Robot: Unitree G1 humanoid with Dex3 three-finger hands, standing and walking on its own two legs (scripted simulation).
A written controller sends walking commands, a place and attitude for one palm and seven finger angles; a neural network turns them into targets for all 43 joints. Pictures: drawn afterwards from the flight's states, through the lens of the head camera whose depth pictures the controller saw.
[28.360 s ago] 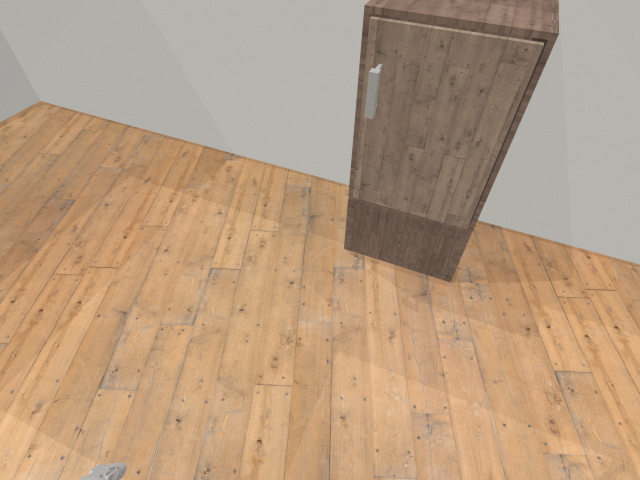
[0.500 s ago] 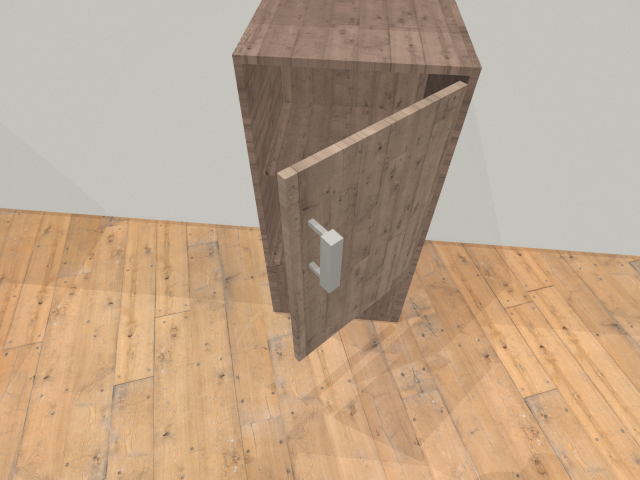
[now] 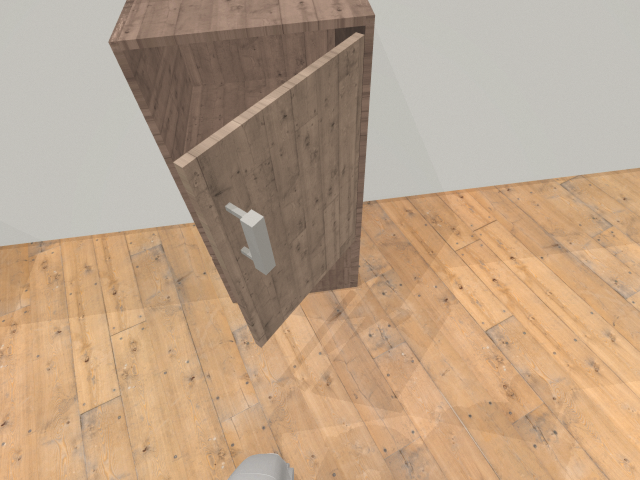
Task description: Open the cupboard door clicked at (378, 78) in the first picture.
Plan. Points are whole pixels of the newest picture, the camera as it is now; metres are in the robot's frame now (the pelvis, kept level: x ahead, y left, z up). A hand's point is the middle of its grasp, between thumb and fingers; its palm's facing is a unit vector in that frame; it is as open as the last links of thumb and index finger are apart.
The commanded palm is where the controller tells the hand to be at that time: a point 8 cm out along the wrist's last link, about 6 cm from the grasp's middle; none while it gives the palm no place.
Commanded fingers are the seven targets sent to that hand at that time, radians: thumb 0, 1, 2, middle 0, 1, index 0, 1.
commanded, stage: walk to a spot facing it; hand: left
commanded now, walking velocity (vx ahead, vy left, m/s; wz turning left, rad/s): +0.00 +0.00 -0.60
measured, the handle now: (249, 238) +0.46 +0.16 -0.02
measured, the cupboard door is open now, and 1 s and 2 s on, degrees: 45 45 45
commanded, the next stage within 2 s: none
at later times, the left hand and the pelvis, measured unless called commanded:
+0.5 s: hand (193, 468) +0.15 +0.21 -0.15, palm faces -0.22 -0.95 -0.22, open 7.4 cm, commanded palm none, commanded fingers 0.00 0.90 0.90 -0.20 -0.30 -0.20 -0.30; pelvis +0.01 +0.02 +0.01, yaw -17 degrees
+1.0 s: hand (263, 427) +0.20 +0.12 -0.15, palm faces -0.53 -0.82 -0.19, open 7.4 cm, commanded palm none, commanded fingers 0.00 0.90 0.90 -0.20 -0.30 -0.20 -0.30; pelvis +0.01 +0.00 +0.01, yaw -35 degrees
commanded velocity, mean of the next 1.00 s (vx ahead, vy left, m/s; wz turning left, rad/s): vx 0.00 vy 0.00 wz -0.60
